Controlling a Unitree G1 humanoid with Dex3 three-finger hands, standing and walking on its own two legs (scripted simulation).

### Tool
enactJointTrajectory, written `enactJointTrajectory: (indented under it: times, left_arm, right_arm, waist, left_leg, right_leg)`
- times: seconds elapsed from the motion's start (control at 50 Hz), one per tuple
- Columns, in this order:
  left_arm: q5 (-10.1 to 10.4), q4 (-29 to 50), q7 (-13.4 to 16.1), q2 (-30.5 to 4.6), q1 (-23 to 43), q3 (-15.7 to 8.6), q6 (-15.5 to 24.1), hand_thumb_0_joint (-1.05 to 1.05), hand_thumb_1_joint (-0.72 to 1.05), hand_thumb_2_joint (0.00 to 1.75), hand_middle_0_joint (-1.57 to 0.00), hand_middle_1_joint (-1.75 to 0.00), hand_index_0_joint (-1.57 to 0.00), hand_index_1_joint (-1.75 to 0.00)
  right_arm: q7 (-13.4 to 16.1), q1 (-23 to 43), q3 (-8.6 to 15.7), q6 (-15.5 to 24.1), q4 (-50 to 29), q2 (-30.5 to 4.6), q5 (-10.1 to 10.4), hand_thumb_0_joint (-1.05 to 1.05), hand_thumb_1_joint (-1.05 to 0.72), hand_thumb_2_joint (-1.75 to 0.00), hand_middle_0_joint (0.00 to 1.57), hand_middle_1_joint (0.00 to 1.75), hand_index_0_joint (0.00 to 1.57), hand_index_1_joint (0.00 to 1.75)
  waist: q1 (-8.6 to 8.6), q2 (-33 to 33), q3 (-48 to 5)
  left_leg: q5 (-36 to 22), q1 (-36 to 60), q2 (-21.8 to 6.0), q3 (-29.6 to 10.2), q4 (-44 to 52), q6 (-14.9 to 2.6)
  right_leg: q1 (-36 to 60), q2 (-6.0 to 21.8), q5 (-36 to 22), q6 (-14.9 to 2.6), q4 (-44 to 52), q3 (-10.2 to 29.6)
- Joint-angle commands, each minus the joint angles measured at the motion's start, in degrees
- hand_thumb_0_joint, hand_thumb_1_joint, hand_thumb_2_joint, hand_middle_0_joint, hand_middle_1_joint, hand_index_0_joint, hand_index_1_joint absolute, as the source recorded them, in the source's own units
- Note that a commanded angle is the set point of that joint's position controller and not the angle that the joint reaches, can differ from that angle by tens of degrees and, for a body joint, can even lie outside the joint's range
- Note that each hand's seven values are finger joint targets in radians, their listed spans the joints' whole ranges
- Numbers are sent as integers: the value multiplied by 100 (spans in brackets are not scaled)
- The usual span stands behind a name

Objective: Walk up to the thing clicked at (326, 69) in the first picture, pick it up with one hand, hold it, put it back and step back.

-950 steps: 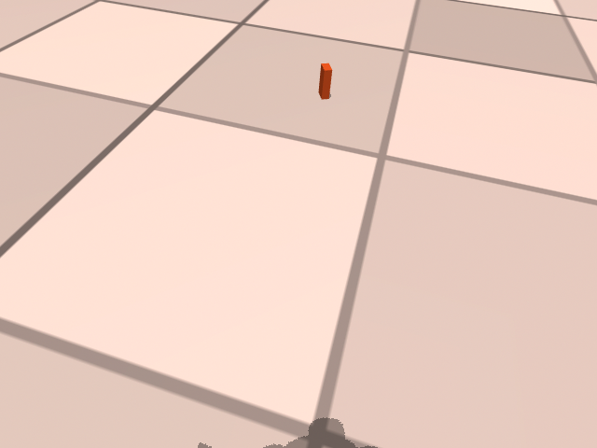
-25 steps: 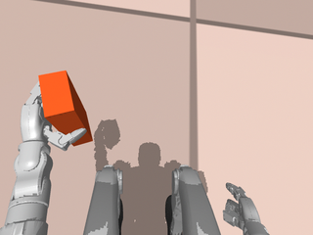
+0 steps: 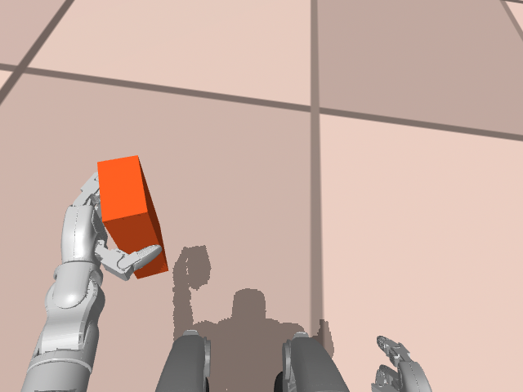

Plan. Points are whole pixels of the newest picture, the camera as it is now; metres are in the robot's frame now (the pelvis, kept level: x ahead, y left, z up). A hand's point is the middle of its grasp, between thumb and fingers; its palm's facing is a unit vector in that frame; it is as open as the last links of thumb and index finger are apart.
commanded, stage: lift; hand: left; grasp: from the side
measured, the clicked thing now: (137, 223) +0.36 +0.18 +0.00
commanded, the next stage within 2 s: hold in 0.88 s
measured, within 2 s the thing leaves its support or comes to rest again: neither
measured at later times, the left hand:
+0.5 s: hand (132, 208) +0.35 +0.17 +0.07, palm faces +0.13 -0.99 -0.03, open 12.4 cm
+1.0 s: hand (136, 198) +0.35 +0.16 +0.09, palm faces +0.12 -0.99 -0.02, open 12.4 cm
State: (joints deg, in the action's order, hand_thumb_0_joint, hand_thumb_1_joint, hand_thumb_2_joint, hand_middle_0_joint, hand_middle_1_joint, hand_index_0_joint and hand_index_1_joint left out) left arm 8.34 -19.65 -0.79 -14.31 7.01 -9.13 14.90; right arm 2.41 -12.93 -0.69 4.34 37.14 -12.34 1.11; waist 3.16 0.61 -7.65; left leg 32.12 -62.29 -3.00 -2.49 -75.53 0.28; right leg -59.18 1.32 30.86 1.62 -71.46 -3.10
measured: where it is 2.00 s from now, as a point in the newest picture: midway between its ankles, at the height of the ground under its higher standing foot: outside the picture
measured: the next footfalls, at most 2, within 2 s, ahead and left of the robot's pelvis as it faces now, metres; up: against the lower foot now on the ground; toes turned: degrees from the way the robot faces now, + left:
none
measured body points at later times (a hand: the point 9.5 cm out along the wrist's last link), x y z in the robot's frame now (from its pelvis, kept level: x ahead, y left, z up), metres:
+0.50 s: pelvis +0.01 -0.01 +0.05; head +0.08 +0.01 +0.49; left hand +0.34 +0.22 +0.07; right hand +0.14 -0.25 -0.06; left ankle +0.04 +0.12 -0.62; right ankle +0.03 -0.14 -0.62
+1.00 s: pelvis +0.02 -0.02 +0.07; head +0.08 -0.01 +0.51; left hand +0.34 +0.21 +0.10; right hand +0.14 -0.26 -0.04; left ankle +0.04 +0.12 -0.62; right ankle +0.03 -0.14 -0.62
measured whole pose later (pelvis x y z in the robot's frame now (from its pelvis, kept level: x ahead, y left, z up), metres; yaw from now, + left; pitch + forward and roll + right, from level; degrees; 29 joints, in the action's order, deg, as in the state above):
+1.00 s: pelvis +0.02 -0.02 +0.07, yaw +1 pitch +9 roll -1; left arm 8.8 -26.2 -2.4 -11.4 7.0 -9.3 19.3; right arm 2.7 -13.4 -0.6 3.2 39.0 -11.9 -0.3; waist 2.7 0.1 -2.5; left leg 25.4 -38.0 -3.2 -1.2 -54.5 1.6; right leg -36.2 0.9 25.0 0.4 -52.5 -2.7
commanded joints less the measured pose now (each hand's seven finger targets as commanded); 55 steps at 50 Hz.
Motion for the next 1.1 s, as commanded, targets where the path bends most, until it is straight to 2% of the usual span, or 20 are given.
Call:
enactJointTrajectory:
  times: [0.0, 0.06, 0.16, 0.22, 0.28, 0.3, 0.42, 0.44, 0.52, 0.54, 0.6, 0.7, 0.72, 0.76, 0.8, 0.82, 0.9, 0.96, 1.02, 1.08]
  left_arm:
    - [205, 1889, 146, -912, 2203, -510, 903, 0, -23, 117, -112, -137, -115, -136]
    - [139, 1857, 92, -848, 2256, -342, 962, 0, -17, 116, -112, -135, -114, -135]
    - [227, 1715, -20, -711, 2012, -217, 906, 0, -18, 117, -112, -136, -114, -135]
    - [241, 1563, -35, -657, 2048, -207, 907, 0, -17, 118, -113, -136, -115, -136]
    - [276, 1520, 23, -711, 2148, -395, 953, 0, -19, 119, -112, -136, -114, -137]
    - [258, 1598, 33, -665, 2118, -319, 957, 0, -19, 118, -111, -136, -113, -136]
    - [215, 1703, 26, -848, 2403, -465, 1101, 0, -18, 117, -109, -133, -111, -134]
    - [236, 1665, 15, -715, 2171, -393, 1099, 0, -17, 118, -108, -133, -110, -134]
    - [253, 1614, -32, -596, 2246, -238, 1104, 0, -17, 120, -109, -135, -111, -135]
    - [251, 1598, -34, -689, 2309, -311, 1123, 0, -21, 118, -109, -134, -111, -135]
    - [274, 1410, -75, -567, 2163, -246, 1097, 0, -20, 119, -110, -134, -111, -135]
    - [277, 1314, -74, -667, 2135, -405, 1136, 0, -22, 119, -109, -134, -111, -135]
    - [262, 1223, -83, -548, 2093, -314, 1139, 0, -19, 120, -110, -135, -111, -136]
    - [293, 1302, -78, -663, 2159, -451, 1176, 0, -18, 122, -112, -137, -113, -138]
    - [273, 1359, -111, -676, 2321, -411, 1220, 0, -18, 121, -112, -137, -114, -138]
    - [268, 1396, -110, -757, 2137, -496, 1233, 0, -18, 122, -112, -137, -114, -138]
    - [312, 1488, -127, -650, 2174, -428, 1245, 0, -19, 121, -113, -138, -114, -138]
    - [286, 1429, -124, -637, 2244, -407, 1249, 0, -19, 122, -114, -139, -115, -139]
    - [280, 1401, -108, -593, 2272, -350, 1276, 0, -17, 111, -111, -133, -113, -133]
    - [277, 1389, -98, -590, 2267, -349, 1261, 0, -19, 110, -112, -132, -113, -132]
  right_arm:
    - [122, -160, 268, 208, -570, -827, -42, 0, -89, -90, 20, 30, 20, 30]
    - [125, -76, 253, 198, -598, -829, -68, 0, -90, -90, 20, 30, 20, 30]
    - [129, -153, 240, 183, -611, -802, -51, 0, -90, -90, 20, 30, 20, 30]
    - [120, -154, 236, 184, -571, -766, -52, 0, -90, -90, 20, 30, 20, 30]
    - [123, -186, 245, 181, -526, -763, -59, 0, -90, -90, 20, 30, 20, 30]
    - [127, -170, 221, 172, -557, -726, -62, 0, -90, -90, 20, 30, 20, 30]
    - [136, -33, 193, 148, -552, -674, -97, 0, -90, -90, 20, 30, 20, 30]
    - [150, -78, 190, 146, -581, -667, -105, 0, -90, -90, 20, 30, 20, 30]
    - [160, -61, 217, 167, -536, -720, -102, 0, -90, -90, 20, 30, 20, 30]
    - [159, -49, 209, 164, -505, -713, -101, 0, -90, -90, 20, 30, 20, 30]
    - [162, -72, 234, 161, -494, -741, -104, 0, -90, -90, 20, 30, 20, 30]
    - [152, -74, 234, 128, -474, -699, -125, 0, -90, -90, 20, 30, 20, 30]
    - [140, -19, 243, 137, -511, -722, -113, 0, -90, -90, 20, 30, 20, 30]
    - [135, -65, 266, 126, -476, -741, -115, 0, -90, -90, 20, 30, 20, 30]
    - [116, 19, 266, 123, -508, -740, -115, 0, -90, -90, 20, 30, 20, 30]
    - [116, -18, 252, 121, -506, -706, -129, 0, -90, -90, 20, 30, 20, 30]
    - [120, -46, 228, 113, -495, -680, -129, 0, -90, -90, 20, 30, 20, 30]
    - [115, -23, 258, 113, -470, -719, -145, 0, -90, -90, 20, 30, 20, 30]
    - [119, 49, 259, 108, -500, -713, -129, 0, -92, -90, 20, 30, 20, 30]
    - [132, 7, 269, 108, -486, -735, -128, 0, -92, -90, 20, 30, 20, 30]
  waist:
    - [-13, 714, -2310]
    - [-48, 819, -2163]
    - [-78, 551, -2229]
    - [-14, 448, -2005]
    - [-48, 416, -1953]
    - [-99, 404, -1993]
    - [-117, 588, -1821]
    - [-100, 499, -1987]
    - [-28, 506, -1857]
    - [-36, 548, -1816]
    - [11, 373, -1679]
    - [-68, 264, -1702]
    - [-48, 217, -1545]
    - [-101, 323, -1669]
    - [-78, 348, -1481]
    - [-141, 433, -1699]
    - [-108, 413, -1728]
    - [-60, 502, -1615]
    - [-43, 319, -1437]
    - [-56, 295, -1628]
  left_leg:
    - [-1547, 2303, 153, -174, 1529, 8]
    - [-1266, 2565, 115, -226, 1817, 37]
    - [-1755, 2702, 174, -64, 1881, 8]
    - [-1625, 2672, 179, -23, 1999, -14]
    - [-1728, 2754, 184, 5, 2113, -15]
    - [-1821, 2832, 184, 9, 2173, -4]
    - [-1662, 2964, 234, 93, 2390, -16]
    - [-1866, 3108, 227, 106, 2393, -17]
    - [-1864, 3283, 213, 101, 2505, -10]
    - [-1898, 3320, 211, 113, 2514, -7]
    - [-1994, 3346, 201, 111, 2573, -22]
    - [-2135, 3211, 245, 199, 2568, -57]
    - [-2047, 3281, 233, 199, 2644, -50]
    - [-2142, 3355, 232, 191, 2685, -33]
    - [-1896, 3362, 236, 168, 2785, -27]
    - [-2071, 3448, 244, 183, 2771, -13]
    - [-2343, 3549, 261, 235, 2757, -32]
    - [-2305, 3647, 240, 192, 2832, -8]
    - [-1988, 3546, 249, 198, 2925, -36]
    - [-2227, 3715, 244, 224, 2926, -35]
  right_leg:
    - [1056, -198, -1546, -288, 1057, -30]
    - [1052, -203, -1313, -278, 1198, -64]
    - [1709, -216, -1773, -276, 1501, -45]
    - [1863, -218, -1729, -253, 1696, -21]
    - [2001, -207, -1833, -254, 1803, -5]
    - [2118, -206, -1896, -255, 1815, -13]
    - [2397, -180, -1806, -238, 2074, 63]
    - [2550, -183, -2018, -233, 2099, 69]
    - [2585, -187, -2034, -227, 2223, 65]
    - [2588, -180, -2062, -226, 2249, 79]
    - [2677, -200, -2170, -211, 2332, 60]
    - [3058, -155, -2434, -171, 2472, 143]
    - [2957, -165, -2336, -176, 2496, 129]
    - [3049, -160, -2384, -195, 2499, 123]
    - [2988, -172, -2120, -200, 2557, 114]
    - [3130, -167, -2262, -204, 2547, 114]
    - [3325, -150, -2631, -173, 2612, 166]
    - [3195, -177, -2488, -198, 2604, 124]
    - [3235, -161, -2245, -175, 2727, 138]
    - [3377, -150, -2506, -170, 2758, 153]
